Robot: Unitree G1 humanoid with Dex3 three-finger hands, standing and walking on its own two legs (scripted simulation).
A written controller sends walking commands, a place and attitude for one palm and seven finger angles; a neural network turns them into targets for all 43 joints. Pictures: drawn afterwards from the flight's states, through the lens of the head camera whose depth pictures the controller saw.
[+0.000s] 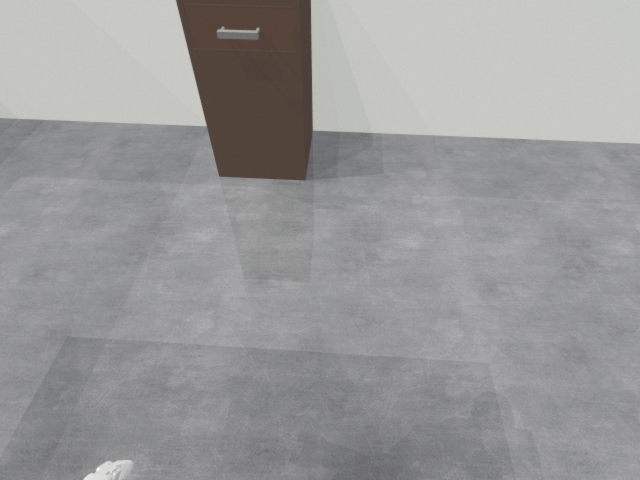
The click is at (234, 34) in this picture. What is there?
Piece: drawer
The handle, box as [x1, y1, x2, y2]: [217, 27, 259, 39]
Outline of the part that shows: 217,30 218,38 257,39 259,28 255,30 225,30 224,27 222,27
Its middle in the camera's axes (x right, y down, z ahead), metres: -0.30 -0.75 +1.40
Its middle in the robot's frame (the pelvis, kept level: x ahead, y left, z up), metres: +1.53 +0.36 -0.06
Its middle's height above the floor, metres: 0.71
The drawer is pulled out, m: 0.00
